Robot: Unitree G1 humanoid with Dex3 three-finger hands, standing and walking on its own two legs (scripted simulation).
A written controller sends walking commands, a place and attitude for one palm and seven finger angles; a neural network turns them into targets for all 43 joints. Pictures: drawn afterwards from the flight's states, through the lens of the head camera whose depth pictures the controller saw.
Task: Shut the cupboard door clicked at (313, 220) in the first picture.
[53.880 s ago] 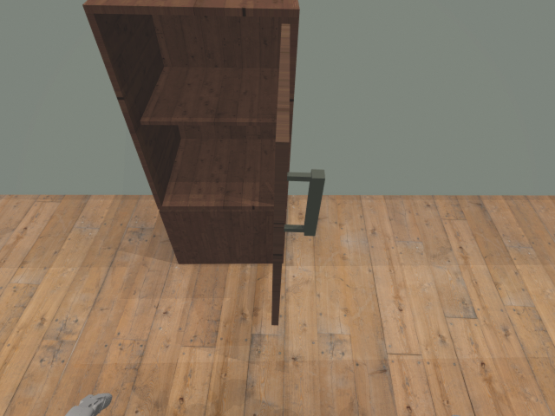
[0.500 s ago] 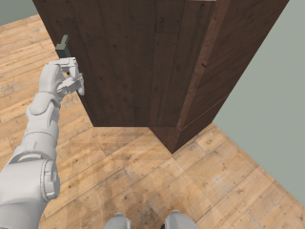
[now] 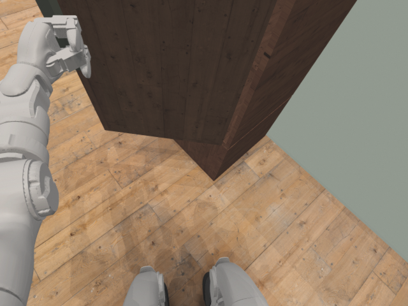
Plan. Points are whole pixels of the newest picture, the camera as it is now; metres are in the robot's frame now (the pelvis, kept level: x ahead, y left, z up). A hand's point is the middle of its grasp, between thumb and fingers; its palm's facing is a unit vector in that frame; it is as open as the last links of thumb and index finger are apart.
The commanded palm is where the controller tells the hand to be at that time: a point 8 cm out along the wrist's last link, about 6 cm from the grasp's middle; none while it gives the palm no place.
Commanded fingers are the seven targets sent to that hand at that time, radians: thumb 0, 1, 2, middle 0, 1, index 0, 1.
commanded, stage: push the door shut along its arc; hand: left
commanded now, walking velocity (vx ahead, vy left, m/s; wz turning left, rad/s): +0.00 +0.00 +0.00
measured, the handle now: (66, 27) +0.62 +0.19 +0.11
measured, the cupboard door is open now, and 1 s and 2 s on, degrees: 42 31 29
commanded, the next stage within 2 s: pull the fist back off the door in 0.86 s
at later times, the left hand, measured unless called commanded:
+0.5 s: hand (110, 33) +0.60 +0.11 +0.11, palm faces -0.33 -0.94 +0.02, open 3.1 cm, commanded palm +0.60 +0.15 +0.11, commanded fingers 0.00 0.90 0.90 -1.30 -1.50 -1.30 -1.50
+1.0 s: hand (129, 20) +0.63 +0.08 +0.12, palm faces -0.36 -0.93 +0.02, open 3.1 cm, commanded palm +0.64 +0.10 +0.11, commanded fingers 0.00 0.90 0.90 -1.30 -1.50 -1.30 -1.50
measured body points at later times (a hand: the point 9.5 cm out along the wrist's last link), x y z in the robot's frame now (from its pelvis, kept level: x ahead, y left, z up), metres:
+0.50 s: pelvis +0.02 +0.01 +0.00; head +0.19 +0.03 +0.41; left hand +0.61 +0.17 +0.12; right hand -0.03 -0.25 -0.10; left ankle +0.03 +0.09 -0.66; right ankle +0.03 -0.12 -0.66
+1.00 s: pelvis +0.02 -0.01 -0.02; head +0.21 +0.01 +0.39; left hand +0.64 +0.13 +0.12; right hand -0.05 -0.27 -0.11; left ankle +0.03 +0.09 -0.66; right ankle +0.03 -0.12 -0.66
